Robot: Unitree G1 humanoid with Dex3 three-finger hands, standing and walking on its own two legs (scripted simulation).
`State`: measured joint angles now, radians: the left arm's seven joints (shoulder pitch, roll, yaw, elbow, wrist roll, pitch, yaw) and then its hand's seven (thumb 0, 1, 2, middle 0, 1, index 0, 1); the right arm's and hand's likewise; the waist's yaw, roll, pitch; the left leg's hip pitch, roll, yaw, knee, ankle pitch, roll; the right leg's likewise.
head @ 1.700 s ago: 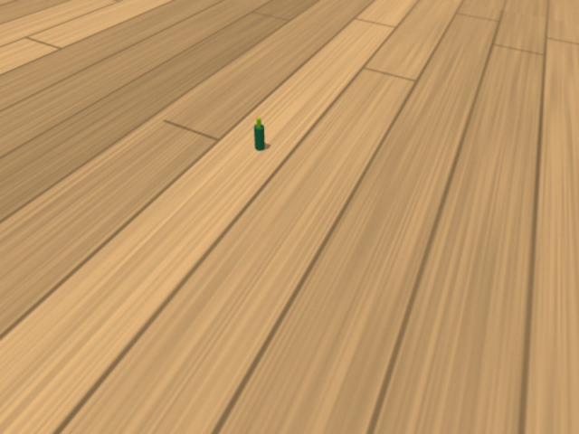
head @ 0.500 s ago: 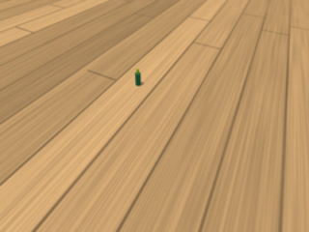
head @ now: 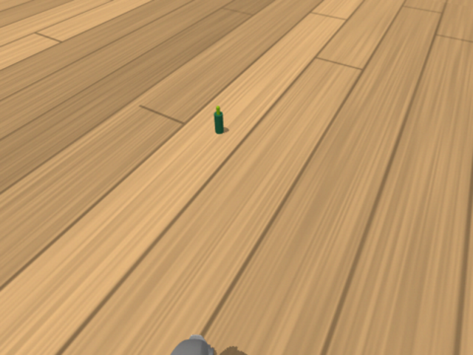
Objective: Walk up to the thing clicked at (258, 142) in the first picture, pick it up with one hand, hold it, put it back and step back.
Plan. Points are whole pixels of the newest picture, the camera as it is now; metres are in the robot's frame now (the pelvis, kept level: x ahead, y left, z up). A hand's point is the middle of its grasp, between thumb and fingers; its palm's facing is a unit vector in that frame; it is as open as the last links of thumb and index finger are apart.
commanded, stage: walk up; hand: left
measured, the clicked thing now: (218, 119) +1.53 +0.19 -0.67
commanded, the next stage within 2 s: none
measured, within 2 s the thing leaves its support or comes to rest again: neither
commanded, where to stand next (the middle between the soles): +1.18 +0.01 m, yaw -3 degrees
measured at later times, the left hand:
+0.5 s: hand (136, 238) +0.39 +0.26 -0.13, palm faces -0.12 -0.91 -0.40, open 7.4 cm
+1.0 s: hand (151, 194) +0.54 +0.27 -0.16, palm faces -0.04 -0.93 -0.37, open 7.4 cm
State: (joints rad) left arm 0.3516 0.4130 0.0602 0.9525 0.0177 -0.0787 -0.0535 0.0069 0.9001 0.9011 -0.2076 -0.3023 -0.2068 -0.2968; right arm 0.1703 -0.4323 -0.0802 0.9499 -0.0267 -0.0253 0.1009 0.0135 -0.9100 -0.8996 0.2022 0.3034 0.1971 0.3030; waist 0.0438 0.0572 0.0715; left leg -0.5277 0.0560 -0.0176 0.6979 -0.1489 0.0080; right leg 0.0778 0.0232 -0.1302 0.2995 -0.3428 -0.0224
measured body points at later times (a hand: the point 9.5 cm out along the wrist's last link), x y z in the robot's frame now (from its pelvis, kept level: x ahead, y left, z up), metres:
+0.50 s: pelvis +0.28 -0.02 -0.01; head +0.28 -0.04 +0.44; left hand +0.39 +0.30 -0.10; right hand +0.30 -0.36 -0.12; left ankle +0.20 +0.12 -0.74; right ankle +0.41 -0.17 -0.73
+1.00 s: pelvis +0.52 -0.02 -0.02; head +0.54 +0.00 +0.43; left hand +0.54 +0.32 -0.14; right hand +0.63 -0.34 -0.11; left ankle +0.62 +0.10 -0.74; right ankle +0.42 -0.16 -0.72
